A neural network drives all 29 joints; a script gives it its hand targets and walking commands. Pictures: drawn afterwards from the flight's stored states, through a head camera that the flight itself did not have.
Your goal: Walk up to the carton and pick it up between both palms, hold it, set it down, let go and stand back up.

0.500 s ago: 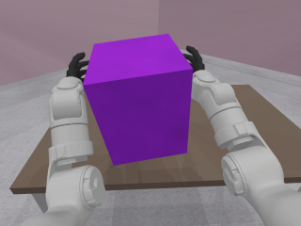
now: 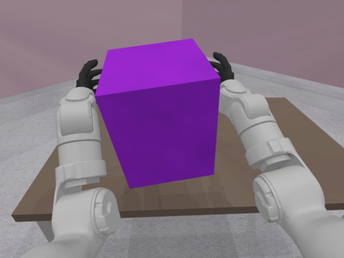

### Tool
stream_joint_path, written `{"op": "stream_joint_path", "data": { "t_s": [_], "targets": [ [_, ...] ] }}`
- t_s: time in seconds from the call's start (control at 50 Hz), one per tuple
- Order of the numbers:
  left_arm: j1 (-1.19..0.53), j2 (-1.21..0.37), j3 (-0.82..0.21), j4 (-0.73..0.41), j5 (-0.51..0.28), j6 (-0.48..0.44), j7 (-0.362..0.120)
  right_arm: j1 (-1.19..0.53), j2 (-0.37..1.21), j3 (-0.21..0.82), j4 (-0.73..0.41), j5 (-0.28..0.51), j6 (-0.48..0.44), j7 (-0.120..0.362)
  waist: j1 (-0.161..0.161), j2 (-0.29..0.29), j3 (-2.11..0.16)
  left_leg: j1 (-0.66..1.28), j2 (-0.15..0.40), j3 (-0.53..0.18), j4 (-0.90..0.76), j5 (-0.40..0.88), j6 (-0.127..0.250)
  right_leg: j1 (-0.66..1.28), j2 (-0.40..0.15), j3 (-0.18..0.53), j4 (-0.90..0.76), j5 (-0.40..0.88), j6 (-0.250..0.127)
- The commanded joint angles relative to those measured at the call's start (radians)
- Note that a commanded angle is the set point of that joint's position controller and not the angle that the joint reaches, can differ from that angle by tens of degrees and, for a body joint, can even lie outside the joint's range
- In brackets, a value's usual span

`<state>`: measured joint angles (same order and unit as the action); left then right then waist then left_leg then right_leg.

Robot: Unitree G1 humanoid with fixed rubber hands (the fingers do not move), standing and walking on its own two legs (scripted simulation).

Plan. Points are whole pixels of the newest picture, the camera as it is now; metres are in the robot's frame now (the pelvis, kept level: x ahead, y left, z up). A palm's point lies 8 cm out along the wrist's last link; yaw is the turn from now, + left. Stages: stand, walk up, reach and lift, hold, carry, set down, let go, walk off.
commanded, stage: hold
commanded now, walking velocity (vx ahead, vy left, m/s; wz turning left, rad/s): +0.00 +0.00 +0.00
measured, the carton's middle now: (161, 112) +0.38 +0.00 +0.24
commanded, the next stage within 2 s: set down in 0.72 s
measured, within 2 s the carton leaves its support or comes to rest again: neither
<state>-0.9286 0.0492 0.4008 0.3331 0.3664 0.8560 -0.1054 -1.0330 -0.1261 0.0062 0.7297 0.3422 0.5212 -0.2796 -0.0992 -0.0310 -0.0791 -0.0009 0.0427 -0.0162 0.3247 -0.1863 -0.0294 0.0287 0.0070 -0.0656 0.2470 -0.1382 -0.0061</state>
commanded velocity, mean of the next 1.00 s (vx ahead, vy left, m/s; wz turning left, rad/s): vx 0.00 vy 0.00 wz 0.00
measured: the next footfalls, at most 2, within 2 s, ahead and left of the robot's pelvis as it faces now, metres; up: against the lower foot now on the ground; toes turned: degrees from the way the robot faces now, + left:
none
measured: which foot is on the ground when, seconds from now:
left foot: down 0.00-1.00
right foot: down 0.00-1.00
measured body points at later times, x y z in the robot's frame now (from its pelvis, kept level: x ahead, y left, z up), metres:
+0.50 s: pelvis +0.00 +0.00 +0.00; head -0.09 +0.02 +0.44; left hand +0.38 +0.16 +0.29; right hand +0.38 -0.14 +0.30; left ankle +0.01 +0.13 -0.75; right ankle +0.01 -0.11 -0.75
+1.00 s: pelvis +0.00 +0.00 +0.00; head -0.09 +0.03 +0.44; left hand +0.39 +0.16 +0.34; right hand +0.38 -0.14 +0.34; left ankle +0.01 +0.13 -0.75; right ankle +0.01 -0.11 -0.75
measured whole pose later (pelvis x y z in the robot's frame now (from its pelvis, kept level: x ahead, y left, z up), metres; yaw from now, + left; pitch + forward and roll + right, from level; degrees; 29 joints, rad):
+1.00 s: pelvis +0.00 +0.00 +0.00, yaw +1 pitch -8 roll -1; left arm -1.09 0.07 0.46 0.47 0.40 0.72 -0.11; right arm -1.13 -0.09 -0.14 0.81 0.22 0.41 -0.24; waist -0.12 -0.05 -0.08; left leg 0.00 0.03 -0.03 0.31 -0.17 -0.02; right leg 0.03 0.00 -0.06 0.25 -0.14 0.00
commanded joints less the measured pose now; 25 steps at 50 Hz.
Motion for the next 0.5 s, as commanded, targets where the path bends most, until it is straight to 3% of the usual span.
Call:
{"op": "stream_joint_path", "data": {
  "t_s": [0.0,0.48],
  "targets": [
    [-0.594,-0.545,-0.376,-0.045,-0.170,-0.053,-0.135,-0.644,0.606,0.225,-0.240,0.118,-0.010,0.102,-0.006,0.057,-0.229,-0.073,-0.091,0.055,-0.047,0.185,-0.019,0.135,0.073,0.010,0.004,0.146,0.043],
    [-0.611,-0.544,-0.372,-0.053,-0.177,-0.059,-0.130,-0.637,0.625,0.241,-0.232,0.130,-0.002,0.104,-0.001,0.062,-0.243,-0.073,-0.096,0.054,-0.046,0.198,-0.017,0.128,0.074,0.019,0.014,0.154,0.051]
  ]
}}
